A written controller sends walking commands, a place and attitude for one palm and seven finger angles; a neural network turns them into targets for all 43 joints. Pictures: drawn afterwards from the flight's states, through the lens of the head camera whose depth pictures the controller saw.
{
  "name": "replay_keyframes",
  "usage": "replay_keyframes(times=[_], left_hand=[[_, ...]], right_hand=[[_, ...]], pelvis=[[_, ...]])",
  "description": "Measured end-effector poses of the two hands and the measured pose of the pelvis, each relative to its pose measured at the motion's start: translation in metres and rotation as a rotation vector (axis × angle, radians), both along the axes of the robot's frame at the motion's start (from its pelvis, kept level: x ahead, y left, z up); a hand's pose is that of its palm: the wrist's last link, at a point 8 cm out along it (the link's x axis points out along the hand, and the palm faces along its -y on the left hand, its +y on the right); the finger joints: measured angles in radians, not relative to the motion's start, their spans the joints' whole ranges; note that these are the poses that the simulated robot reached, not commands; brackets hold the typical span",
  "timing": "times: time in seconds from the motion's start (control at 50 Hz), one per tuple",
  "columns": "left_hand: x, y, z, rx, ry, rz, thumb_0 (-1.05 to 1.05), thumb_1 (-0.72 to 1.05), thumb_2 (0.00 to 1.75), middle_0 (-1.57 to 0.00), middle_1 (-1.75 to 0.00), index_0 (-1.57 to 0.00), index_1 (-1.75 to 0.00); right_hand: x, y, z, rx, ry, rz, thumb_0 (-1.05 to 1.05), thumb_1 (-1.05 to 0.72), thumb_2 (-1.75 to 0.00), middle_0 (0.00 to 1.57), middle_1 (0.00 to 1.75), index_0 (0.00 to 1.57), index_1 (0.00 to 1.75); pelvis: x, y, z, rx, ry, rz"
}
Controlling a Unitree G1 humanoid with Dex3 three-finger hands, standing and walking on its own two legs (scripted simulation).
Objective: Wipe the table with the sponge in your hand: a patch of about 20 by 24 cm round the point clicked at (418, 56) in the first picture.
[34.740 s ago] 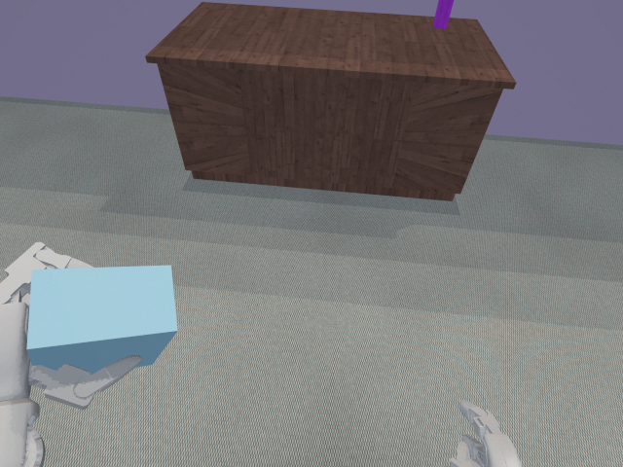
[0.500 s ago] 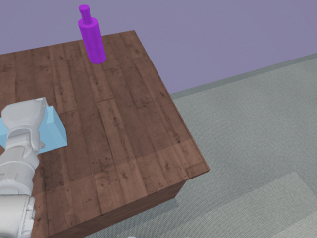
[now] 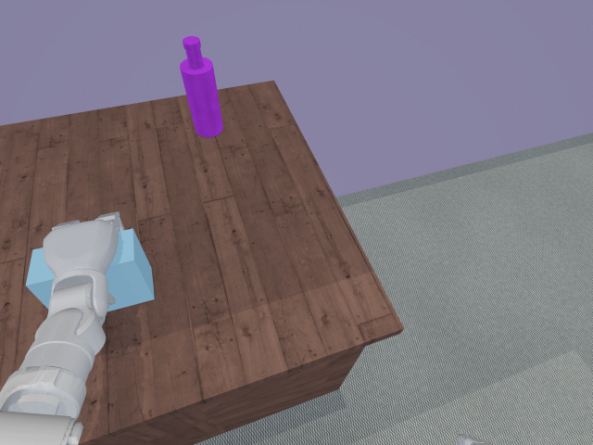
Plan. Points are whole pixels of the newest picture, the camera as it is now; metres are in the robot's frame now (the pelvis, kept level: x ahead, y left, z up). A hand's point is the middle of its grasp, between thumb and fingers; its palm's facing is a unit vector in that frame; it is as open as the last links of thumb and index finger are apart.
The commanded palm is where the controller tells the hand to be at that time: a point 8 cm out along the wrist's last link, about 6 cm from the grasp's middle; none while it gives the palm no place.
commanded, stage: wipe back along the first lane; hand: left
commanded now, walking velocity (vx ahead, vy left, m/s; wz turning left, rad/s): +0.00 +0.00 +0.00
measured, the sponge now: (101, 282) +0.34 +0.33 -0.05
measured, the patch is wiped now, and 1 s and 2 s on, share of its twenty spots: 0.90 0.95 0.95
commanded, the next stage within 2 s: lift the sponge slowly off the table in 0.82 s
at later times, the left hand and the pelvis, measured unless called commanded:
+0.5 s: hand (97, 296) +0.30 +0.31 -0.01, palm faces -0.08 -0.03 -1.00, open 10.7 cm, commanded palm +0.26 +0.30 +0.02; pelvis +0.01 -0.01 +0.01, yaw +0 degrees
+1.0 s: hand (95, 334) +0.25 +0.29 -0.01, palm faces -0.07 -0.04 -1.00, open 10.7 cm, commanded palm +0.22 +0.28 +0.03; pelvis +0.00 -0.01 +0.01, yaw +0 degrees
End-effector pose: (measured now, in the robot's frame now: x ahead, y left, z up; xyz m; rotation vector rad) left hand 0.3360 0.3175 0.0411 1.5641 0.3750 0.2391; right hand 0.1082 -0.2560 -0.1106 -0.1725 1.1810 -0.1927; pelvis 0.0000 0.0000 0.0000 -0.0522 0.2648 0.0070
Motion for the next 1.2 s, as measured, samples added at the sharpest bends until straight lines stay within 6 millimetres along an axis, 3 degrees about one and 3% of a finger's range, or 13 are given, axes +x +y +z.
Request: replay_keyframes(times=[0.4,0.68,0.92,1.2], left_hand=[[-0.040,-0.015,0.001,-0.019,-0.010,0.017,0.01,-0.50,1.03,-0.64,-1.34,-0.63,-1.36],[-0.065,-0.021,0.002,-0.032,-0.010,0.011,0.00,-0.50,1.03,-0.64,-1.34,-0.63,-1.36],[-0.097,-0.032,0.001,-0.035,-0.024,0.018,0.00,-0.50,1.03,-0.63,-1.34,-0.63,-1.36],[-0.104,-0.035,0.003,-0.052,0.014,0.020,0.00,-0.51,1.03,-0.64,-1.33,-0.64,-1.35]], right_hand=[[0.043,0.005,0.011,0.020,-0.126,0.057,0.00,-0.91,-0.90,0.20,0.30,0.20,0.30],[0.055,0.002,0.019,0.013,-0.185,0.069,0.01,-0.91,-0.90,0.20,0.30,0.20,0.30],[0.068,0.014,0.021,0.037,-0.238,0.096,0.01,-0.91,-0.90,0.20,0.30,0.20,0.30],[0.073,0.019,0.026,0.035,-0.265,0.119,0.01,-0.90,-0.90,0.20,0.30,0.20,0.30]], pelvis=[[0.009,-0.006,0.005,0.010,-0.051,0.003],[0.011,-0.008,0.008,0.014,-0.070,-0.004],[0.006,-0.006,0.008,0.018,-0.098,-0.002],[0.000,-0.009,0.010,0.023,-0.136,0.005]])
